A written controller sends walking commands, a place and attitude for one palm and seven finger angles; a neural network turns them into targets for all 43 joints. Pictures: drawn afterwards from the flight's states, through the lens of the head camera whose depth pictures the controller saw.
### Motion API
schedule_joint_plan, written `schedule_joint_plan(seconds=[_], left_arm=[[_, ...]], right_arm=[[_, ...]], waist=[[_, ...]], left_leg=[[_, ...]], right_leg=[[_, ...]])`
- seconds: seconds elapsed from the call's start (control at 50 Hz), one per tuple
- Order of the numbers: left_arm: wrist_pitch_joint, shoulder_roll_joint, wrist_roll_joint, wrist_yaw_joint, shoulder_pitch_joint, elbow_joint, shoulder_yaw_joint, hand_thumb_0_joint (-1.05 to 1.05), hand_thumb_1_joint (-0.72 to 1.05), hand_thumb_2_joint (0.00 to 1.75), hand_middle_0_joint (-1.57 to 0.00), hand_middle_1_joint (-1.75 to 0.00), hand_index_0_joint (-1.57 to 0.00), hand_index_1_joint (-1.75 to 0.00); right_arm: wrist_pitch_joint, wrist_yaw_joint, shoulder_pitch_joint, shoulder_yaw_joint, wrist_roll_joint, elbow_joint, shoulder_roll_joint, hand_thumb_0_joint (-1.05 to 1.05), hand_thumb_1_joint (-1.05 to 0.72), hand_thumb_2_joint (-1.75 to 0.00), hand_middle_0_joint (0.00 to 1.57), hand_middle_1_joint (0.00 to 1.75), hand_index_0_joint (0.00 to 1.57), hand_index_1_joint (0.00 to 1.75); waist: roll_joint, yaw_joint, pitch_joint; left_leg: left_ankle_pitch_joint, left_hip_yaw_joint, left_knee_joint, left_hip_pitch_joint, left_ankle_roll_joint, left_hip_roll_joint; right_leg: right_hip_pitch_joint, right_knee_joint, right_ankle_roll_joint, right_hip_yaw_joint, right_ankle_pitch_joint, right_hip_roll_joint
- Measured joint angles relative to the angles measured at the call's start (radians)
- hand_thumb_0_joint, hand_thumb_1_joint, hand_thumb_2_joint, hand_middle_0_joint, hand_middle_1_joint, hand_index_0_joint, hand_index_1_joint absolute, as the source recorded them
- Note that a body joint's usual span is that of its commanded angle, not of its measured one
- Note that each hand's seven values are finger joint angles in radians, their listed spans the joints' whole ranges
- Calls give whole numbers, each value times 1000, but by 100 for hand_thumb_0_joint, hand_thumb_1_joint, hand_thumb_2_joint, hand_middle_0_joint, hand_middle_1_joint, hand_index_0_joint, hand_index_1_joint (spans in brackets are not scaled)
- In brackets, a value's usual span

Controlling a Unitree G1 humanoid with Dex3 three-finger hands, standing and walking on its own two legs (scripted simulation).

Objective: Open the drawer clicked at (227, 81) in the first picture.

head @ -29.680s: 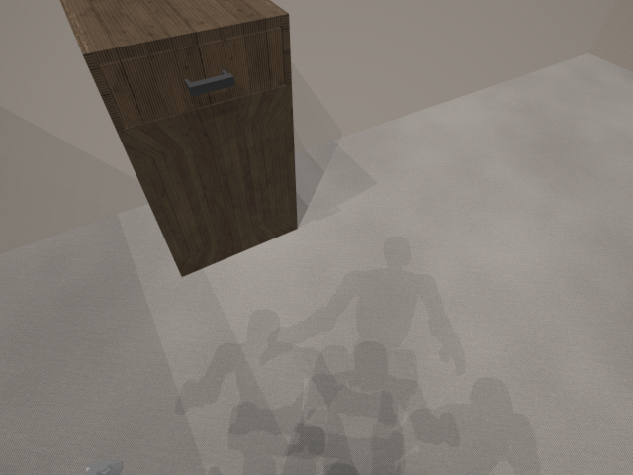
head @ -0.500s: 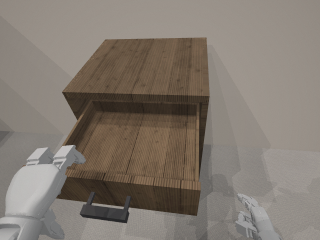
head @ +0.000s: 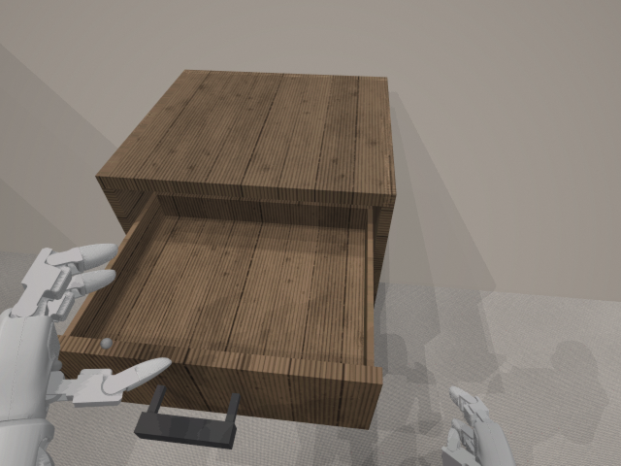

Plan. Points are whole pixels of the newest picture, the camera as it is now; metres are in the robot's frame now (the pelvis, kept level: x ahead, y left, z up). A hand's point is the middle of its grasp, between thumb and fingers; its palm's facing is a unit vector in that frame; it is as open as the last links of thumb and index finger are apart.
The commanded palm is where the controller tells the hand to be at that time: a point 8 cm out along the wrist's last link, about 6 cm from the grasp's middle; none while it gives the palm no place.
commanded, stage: draw the hand back to the body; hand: left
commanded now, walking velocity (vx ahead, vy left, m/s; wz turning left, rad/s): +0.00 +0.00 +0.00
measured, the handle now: (191, 413) +0.18 +0.18 -0.03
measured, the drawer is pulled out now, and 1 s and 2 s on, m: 0.30 0.30 0.30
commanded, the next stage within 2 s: step back with the hand held close in 0.58 s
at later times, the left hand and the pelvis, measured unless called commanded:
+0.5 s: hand (103, 341) +0.18 +0.22 +0.16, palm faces +0.40 -0.82 -0.42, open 7.8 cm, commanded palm +0.13 +0.26 +0.18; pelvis +0.00 -0.02 +0.00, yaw +1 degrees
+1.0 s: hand (105, 349) +0.18 +0.22 +0.15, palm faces +0.26 -0.81 -0.52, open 7.4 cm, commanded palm +0.11 +0.28 +0.18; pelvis -0.02 +0.00 +0.00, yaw -1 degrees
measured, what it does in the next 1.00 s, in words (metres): stands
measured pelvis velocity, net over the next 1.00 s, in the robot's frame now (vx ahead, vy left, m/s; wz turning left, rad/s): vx -0.02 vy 0.00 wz -0.02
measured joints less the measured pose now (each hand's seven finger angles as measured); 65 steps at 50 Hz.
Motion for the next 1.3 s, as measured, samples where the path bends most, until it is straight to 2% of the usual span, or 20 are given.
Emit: schedule_joint_plan(seconds=[0.16, 0.32, 0.54, 0.7, 0.74, 0.82, 0.92, 1.02, 1.14, 1.3], left_arm=[[10, 18, -11, 0, 10, 21, 28, 0, 21, 60, -26, -74, -26, -74], [20, 16, -21, 7, -27, 73, 59, 0, 49, 72, -24, -56, -24, -56], [28, 10, -25, 0, -27, 80, 48, 1, 81, 86, -21, -36, -22, -36], [23, 11, -24, 3, -25, 86, 51, 1, 87, 89, -21, -31, -21, -31], [8, 18, -26, -4, -30, 82, 73, 1, 88, 89, -21, -31, -21, -31], [-43, 33, -21, 1, -31, 72, 130, 1, 89, 89, -21, -31, -21, -31], [-49, 39, -13, -1, 25, 43, 115, 1, 89, 89, -20, -30, -21, -30], [-49, 76, -9, 4, 78, 4, 114, 1, 89, 89, -21, -30, -21, -30], [-60, 103, -10, 27, 88, -32, 150, 1, 89, 89, -21, -30, -22, -30], [-78, 64, -9, 49, 71, -39, 146, 1, 89, 89, -21, -30, -21, -30]], right_arm=[[13, -10, -22, -27, 9, 2, -23, 1, -91, -90, 20, 30, 20, 30], [30, -18, -41, -28, 14, -1, -21, 1, -91, -90, 20, 30, 20, 30], [37, -14, -39, -22, 14, 2, -15, 1, -91, -90, 20, 30, 20, 30], [37, -15, -34, -27, 15, 7, -19, 1, -91, -90, 20, 30, 20, 30], [48, -13, -30, -24, 21, -11, -25, 1, -91, -90, 20, 30, 20, 30], [80, -6, -51, -25, 25, -33, -33, 1, -91, -90, 20, 30, 20, 30], [120, -4, -66, -50, 31, -62, -42, 1, -91, -90, 20, 30, 20, 30], [138, -12, -61, -68, 34, -83, -36, 1, -91, -90, 20, 30, 20, 30], [122, -15, -39, -65, 32, -91, -21, 1, -91, -90, 20, 30, 20, 30], [86, -9, -25, -40, 31, -82, -5, 1, -91, -90, 20, 30, 20, 30]], waist=[[9, 4, -6], [18, 10, -6], [23, 9, -4], [28, 6, 0], [32, 2, -2], [27, -25, 8], [10, -57, 16], [-19, -75, 21], [-45, -69, 19], [-40, -50, 9]], left_leg=[[3, -4, -10, -2, -6, 5], [7, -10, -21, 4, -13, 10], [12, -15, -29, 9, -22, 17], [13, -17, -29, 8, -25, 20], [10, -20, -15, -14, -24, 24], [16, -14, 0, -66, -20, 24], [33, 10, -2, -106, -10, 9], [43, 20, 16, -145, 1, -5], [54, 17, 48, -192, 9, -16], [60, 3, 108, -257, 12, -14]], right_leg=[[-2, -8, -5, -5, 0, 5], [2, -10, -13, -11, -2, 9], [6, -13, -22, -17, -1, 16], [4, -13, -25, -18, 0, 19], [-9, -14, -26, -21, 3, 23], [-60, -7, -23, -16, 18, 23], [-121, 19, -9, 8, 26, 7], [-167, 49, 2, 18, 31, -6], [-210, 79, 9, 15, 42, -18], [-256, 109, 8, 0, 59, -16]])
